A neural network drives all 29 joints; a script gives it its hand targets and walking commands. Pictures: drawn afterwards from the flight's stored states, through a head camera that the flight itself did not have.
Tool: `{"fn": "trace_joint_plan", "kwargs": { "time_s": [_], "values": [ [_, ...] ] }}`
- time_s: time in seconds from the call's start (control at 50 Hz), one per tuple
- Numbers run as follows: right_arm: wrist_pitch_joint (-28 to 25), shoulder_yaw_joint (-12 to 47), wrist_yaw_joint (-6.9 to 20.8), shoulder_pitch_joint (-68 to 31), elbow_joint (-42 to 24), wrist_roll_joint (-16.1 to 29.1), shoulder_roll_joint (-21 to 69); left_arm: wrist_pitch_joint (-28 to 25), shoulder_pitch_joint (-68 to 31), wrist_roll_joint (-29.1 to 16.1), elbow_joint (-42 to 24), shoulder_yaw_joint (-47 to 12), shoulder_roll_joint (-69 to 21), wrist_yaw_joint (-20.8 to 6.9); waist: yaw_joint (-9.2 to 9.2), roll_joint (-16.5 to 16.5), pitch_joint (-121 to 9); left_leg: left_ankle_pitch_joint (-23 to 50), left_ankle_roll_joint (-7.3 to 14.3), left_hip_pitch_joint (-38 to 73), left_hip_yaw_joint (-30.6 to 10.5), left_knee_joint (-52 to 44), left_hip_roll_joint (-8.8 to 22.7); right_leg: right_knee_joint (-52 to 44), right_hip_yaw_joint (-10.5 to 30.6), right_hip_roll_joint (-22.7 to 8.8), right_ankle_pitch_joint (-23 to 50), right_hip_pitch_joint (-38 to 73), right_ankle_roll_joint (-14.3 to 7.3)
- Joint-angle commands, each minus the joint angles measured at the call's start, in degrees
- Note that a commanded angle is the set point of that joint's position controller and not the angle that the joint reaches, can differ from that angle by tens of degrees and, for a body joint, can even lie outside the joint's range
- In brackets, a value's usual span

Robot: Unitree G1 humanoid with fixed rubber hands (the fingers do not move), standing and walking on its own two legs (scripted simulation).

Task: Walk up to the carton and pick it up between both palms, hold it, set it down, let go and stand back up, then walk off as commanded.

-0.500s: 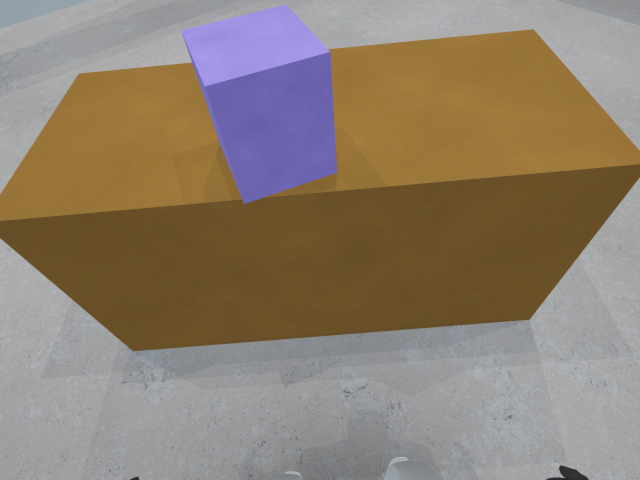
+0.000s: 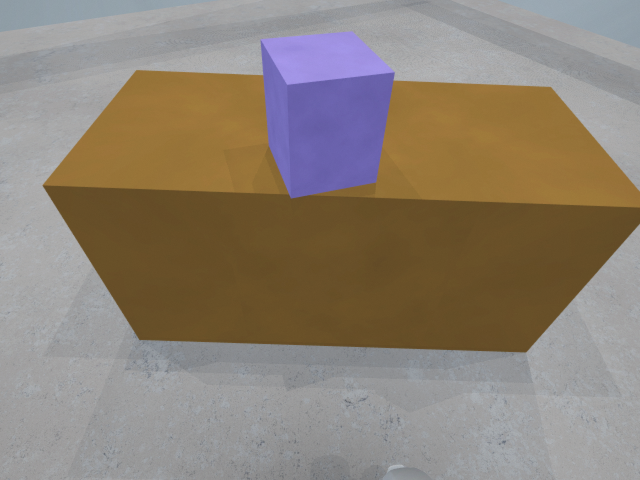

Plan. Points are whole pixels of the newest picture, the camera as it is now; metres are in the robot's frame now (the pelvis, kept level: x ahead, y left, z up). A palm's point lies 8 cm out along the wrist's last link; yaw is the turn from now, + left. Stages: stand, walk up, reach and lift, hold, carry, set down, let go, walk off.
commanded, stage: walk off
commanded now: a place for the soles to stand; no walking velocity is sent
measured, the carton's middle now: (321, 114) +0.82 +0.01 +0.05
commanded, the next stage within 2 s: stand in 1.56 s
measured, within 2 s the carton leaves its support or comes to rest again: neither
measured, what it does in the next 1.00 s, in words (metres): steps on the spot: right foot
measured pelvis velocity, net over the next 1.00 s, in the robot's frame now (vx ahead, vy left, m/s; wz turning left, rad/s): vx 0.00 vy -0.01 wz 0.01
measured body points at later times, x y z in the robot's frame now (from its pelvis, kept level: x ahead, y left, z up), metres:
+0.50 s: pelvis +0.01 -0.01 +0.00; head +0.04 -0.01 +0.45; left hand +0.07 +0.29 -0.12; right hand +0.13 -0.31 -0.11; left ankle +0.01 +0.08 -0.71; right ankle +0.02 -0.17 -0.71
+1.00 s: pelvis +0.00 -0.01 +0.00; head +0.01 -0.01 +0.45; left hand +0.08 +0.30 -0.12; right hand +0.12 -0.31 -0.10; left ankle +0.01 +0.08 -0.71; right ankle +0.02 -0.17 -0.70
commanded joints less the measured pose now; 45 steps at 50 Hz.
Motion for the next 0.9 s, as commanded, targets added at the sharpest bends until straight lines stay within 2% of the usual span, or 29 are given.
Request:
{"fn": "trace_joint_plan", "kwargs": {
  "time_s": [0.0, 0.12, 0.14, 0.18, 0.22, 0.24, 0.26, 0.28, 0.3, 0.34, 0.38, 0.44, 0.46, 0.5, 0.52, 0.58, 0.62, 0.64, 0.66, 0.68, 0.7, 0.72, 0.74, 0.78, 0.8, 0.82, 0.84, 0.86, 0.88],
  "values": [
    [-3.66, -4.07, -0.65, -3.98, -0.57, -1.31, -13.50, -1.34, -1.62, 0.10, -3.70, 4.85, 13.39, 1.13, -3.33, 11.47, -0.63, 5.92, -0.82, 2.17, -20.72, -28.16, 12.88, 0.74, 3.98, 0.73, 0.02, -6.10, 0.53],
    [-3.46, -4.22, -0.16, -5.76, -0.97, -1.21, -13.32, -1.86, -0.60, 0.70, -2.56, 5.12, 13.35, 0.74, -2.73, 10.22, -0.97, -5.67, 1.38, -1.50, -20.88, -30.54, 14.11, -2.93, 0.04, -1.11, -0.11, 0.19, 0.71],
    [-2.93, -4.53, 0.08, -5.78, -0.83, -1.56, -14.26, -2.43, 0.25, 0.82, -2.21, 4.89, 13.88, 0.75, -3.31, 12.55, -0.88, -5.09, 2.50, -0.26, -19.56, -29.40, 13.23, -6.01, -0.70, -2.13, -1.46, 0.28, 0.96],
    [-2.61, -4.58, 0.21, -6.92, -1.07, -1.53, -14.21, -2.95, 1.84, 1.06, -2.33, 4.98, 12.26, 0.63, -2.12, 11.03, -1.55, -7.70, 4.91, -3.47, -17.81, -26.41, 13.79, -13.33, -2.04, -2.71, 0.23, 6.40, -0.81],
    [-1.99, -3.71, 0.64, -9.50, -2.10, -1.61, -13.16, -4.17, 4.15, 1.13, -1.33, 4.73, 11.46, 0.75, 0.61, 8.04, -3.01, -5.28, 3.76, -8.91, -12.24, -20.21, 9.94, -23.37, -2.63, -1.14, 5.38, 16.09, -2.30],
    [-1.81, -3.37, 0.53, -9.40, -1.73, -1.29, -11.77, -4.71, 5.34, 1.74, -0.99, 4.73, 12.31, 0.82, 0.93, 5.04, -4.74, -4.05, 2.94, -11.85, -8.91, -14.52, 7.38, -25.03, 3.77, -3.55, 2.96, 19.27, -3.23],
    [-1.87, -2.67, 0.54, -9.35, -2.46, -0.91, -10.34, -5.04, 5.51, 1.99, -1.50, 5.03, 15.85, 1.15, 1.09, 0.57, -3.89, -0.95, 0.45, -16.79, -6.83, -8.67, 3.34, -27.93, 16.17, -10.46, 0.94, 21.46, -6.47],
    [-2.28, -3.13, 0.57, -9.31, -2.32, -0.85, -9.76, -5.46, 5.28, 1.79, -2.61, 5.50, 19.03, 1.01, 1.68, -4.99, -5.41, -4.37, -1.02, -14.07, -3.13, 1.40, -1.08, -33.47, 27.62, -18.18, -3.17, 15.48, -12.16],
    [-2.06, -4.00, 0.56, -9.16, -0.96, -0.99, -12.23, -5.29, 3.81, 1.66, -2.28, 5.37, 19.69, 1.14, 1.09, -4.40, -3.73, -10.11, -1.66, -11.60, -5.09, 7.90, 0.70, -34.11, 30.41, -21.29, -2.82, 9.81, -15.28],
    [-2.12, -4.03, 0.89, -6.27, 0.36, -1.16, -12.96, -5.65, -0.49, 1.89, -4.05, 5.08, 18.14, 1.05, -1.10, -2.72, -0.52, -8.13, -2.06, -10.90, -5.95, 7.26, 3.76, -32.06, 26.51, -20.16, 4.56, 7.92, -15.34],
    [-2.69, -4.29, 1.15, -4.53, 1.07, -1.05, -12.11, -5.77, -2.95, 1.49, -4.79, 3.76, 16.61, 0.66, -2.89, -2.89, -4.33, -2.35, -1.17, -2.66, -3.76, -3.13, 3.27, -26.31, 16.53, -15.10, 14.48, 7.58, -11.96],
    [-4.18, -4.29, 0.64, -5.16, 0.02, -1.32, -13.15, -5.10, -3.40, 0.53, -6.11, 2.95, 12.37, 1.14, -2.39, 3.28, -11.16, 28.92, 1.65, 10.01, -14.16, -18.05, 11.16, -13.47, 3.20, -4.77, 27.46, 4.69, -3.59],
    [-4.30, -4.46, 0.14, -4.16, -0.11, -1.16, -14.51, -4.79, -3.36, 0.56, -6.27, 2.65, 11.95, 1.38, -2.76, 4.61, -10.23, 37.02, 2.18, 10.51, -17.62, -19.03, 15.20, -9.70, -0.25, -2.62, 18.54, 3.05, -2.02],
    [-4.21, -3.70, 0.09, -5.26, -0.47, -0.96, -13.78, -4.43, -1.66, 0.60, -6.15, 2.98, 11.58, 1.50, -2.07, 9.69, -8.29, 49.60, 4.81, 10.45, -18.22, -17.27, 17.50, -8.27, -1.91, -1.45, -0.98, 1.09, -1.69],
    [-4.19, -3.36, 0.12, -4.30, -0.18, -0.82, -13.40, -4.63, -2.24, 0.62, -6.29, 2.92, 12.09, 1.33, -2.59, 9.93, -7.85, 51.41, 4.11, 11.21, -17.37, -16.66, 17.37, -10.24, -2.13, -2.27, -2.90, 1.14, -2.31],
    [-4.07, -3.36, -0.25, -5.09, -0.51, -1.07, -12.97, -4.80, -1.91, 0.64, -5.98, 2.95, 12.30, 1.20, -2.67, 12.47, -6.60, 59.16, 2.45, 13.33, -15.83, -14.97, 15.62, -9.60, -1.91, -2.87, -0.46, -0.37, -3.00],
    [-3.93, -3.25, -0.49, -5.21, -0.40, -0.40, -12.91, -4.95, -3.39, 0.35, -6.47, 3.13, 12.26, 1.34, -2.70, 10.35, -7.57, 59.97, 1.77, 12.34, -15.17, -13.52, 15.33, -13.93, -2.26, -2.98, 2.13, 2.55, -2.71],
    [-4.08, -3.47, -0.43, -5.94, -1.08, -0.64, -13.17, -5.15, -1.95, 0.55, -6.85, 3.40, 12.48, 1.30, -1.52, 9.90, -9.14, 61.49, 1.13, 10.73, -11.93, -11.45, 13.35, -15.96, -2.25, -3.29, 11.16, 6.62, -3.48],
    [-3.96, -3.38, -0.50, -8.24, -1.88, -0.27, -14.16, -5.23, 0.60, 0.46, -6.17, 3.30, 13.09, 1.13, 0.02, 6.85, -11.24, 59.52, -0.85, 6.49, -7.43, -8.11, 10.57, -18.97, -1.20, -4.15, 24.47, 13.68, -4.62],
    [-3.57, -3.13, -0.15, -11.27, -2.13, -0.05, -12.86, -5.38, 2.49, 0.78, -5.59, 3.93, 15.16, 1.34, 2.00, 3.07, -14.34, 46.47, -2.19, -0.18, -6.36, -4.77, 7.42, -18.30, 5.74, -7.41, 37.10, 21.69, -6.66],
    [-3.53, -3.00, -0.34, -11.26, -2.76, 0.35, -12.29, -5.40, 5.51, 0.94, -4.74, 4.95, 17.86, 1.51, 3.46, -1.05, -16.37, 35.40, -3.65, -5.00, -3.79, 3.89, 4.10, -18.41, 12.41, -12.35, 38.52, 25.72, -11.25],
    [-3.21, -3.12, -0.32, -12.10, -2.36, 0.19, -12.09, -5.29, 6.96, 0.86, -4.52, 4.95, 18.89, 1.73, 4.28, -6.51, -13.30, 10.34, -3.96, -8.02, -2.51, 10.00, 1.92, -21.25, 18.72, -17.10, 37.77, 22.79, -15.63],
    [-2.64, -3.29, 0.04, -10.54, -2.15, -0.27, -12.10, -5.04, 4.72, 1.45, -5.58, 5.18, 19.78, 1.84, 2.65, -5.55, -10.90, -12.20, -3.32, -10.88, -2.93, 9.58, 2.11, -22.88, 23.55, -21.88, 35.65, 20.05, -18.37],
    [-2.41, -3.34, 0.57, -5.97, 0.53, -0.71, -11.87, -4.79, -2.38, 1.93, -5.82, 4.46, 17.72, 1.40, -1.35, -2.52, -4.35, -11.98, -2.07, -4.74, -4.40, -0.39, 5.46, -25.42, 17.85, -19.13, 19.43, 7.72, -15.59],
    [-2.91, -3.50, 1.16, -4.06, 1.56, -0.63, -10.96, -4.92, -5.87, 1.70, -6.08, 3.78, 17.57, 1.08, -3.44, -3.83, -4.01, -5.08, -0.89, 2.29, -4.76, -10.59, 4.99, -23.87, 12.84, -14.60, 15.89, 3.91, -11.82],
    [-3.42, -3.76, 1.08, -1.69, 2.42, -1.02, -12.19, -4.40, -8.19, 1.42, -7.03, 3.42, 15.00, 0.87, -4.99, 0.06, -3.72, 5.18, -0.04, 7.26, -8.36, -24.02, 6.71, -17.91, 5.82, -8.24, 15.04, 0.71, -5.90],
    [-4.03, -4.64, 0.87, -2.44, 2.49, -1.50, -15.52, -4.56, -7.24, 0.64, -6.53, 2.99, 11.50, 1.03, -4.57, 8.23, -4.44, 12.02, 2.03, 8.41, -19.82, -27.56, 13.67, -10.22, 0.41, -1.40, 9.91, -3.51, -1.28],
    [-4.35, -4.91, 0.45, -3.11, 1.79, -1.31, -16.37, -4.51, -6.58, 0.73, -6.59, 2.99, 11.59, 1.21, -4.48, 8.78, -4.17, 16.82, 4.80, 7.77, -26.16, -28.46, 19.42, -6.73, 0.90, 1.61, -5.32, -5.48, -0.35],
    [-4.33, -4.77, 0.54, -4.47, 1.55, -1.28, -15.95, -4.09, -5.80, 1.04, -6.31, 3.43, 12.10, 1.31, -3.03, 7.60, -2.78, 13.77, 7.26, 4.05, -27.44, -28.88, 21.31, -4.43, -1.00, 1.55, -9.37, -4.16, -0.88]
  ]
}}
